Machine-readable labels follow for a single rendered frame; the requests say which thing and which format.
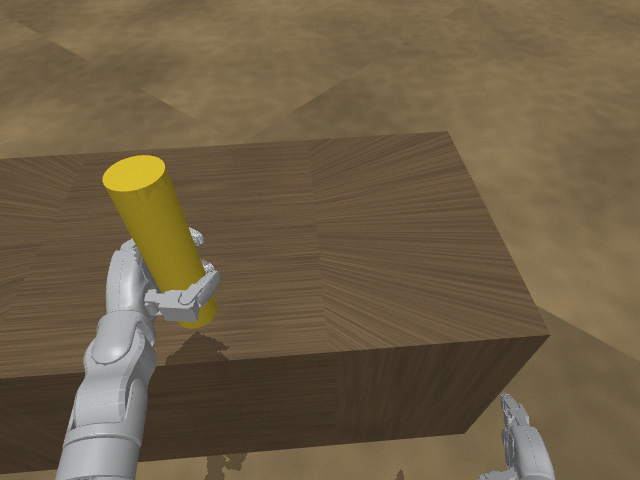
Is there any left robot hand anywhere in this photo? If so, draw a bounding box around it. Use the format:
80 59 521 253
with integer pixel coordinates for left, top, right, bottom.
106 227 221 325

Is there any can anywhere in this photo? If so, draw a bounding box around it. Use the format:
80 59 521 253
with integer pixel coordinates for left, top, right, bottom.
102 155 217 329

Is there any left robot arm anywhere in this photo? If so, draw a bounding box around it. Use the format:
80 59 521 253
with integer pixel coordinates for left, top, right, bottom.
55 310 157 480

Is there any right robot hand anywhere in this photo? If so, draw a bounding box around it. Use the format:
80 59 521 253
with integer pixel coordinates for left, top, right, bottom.
478 393 555 480

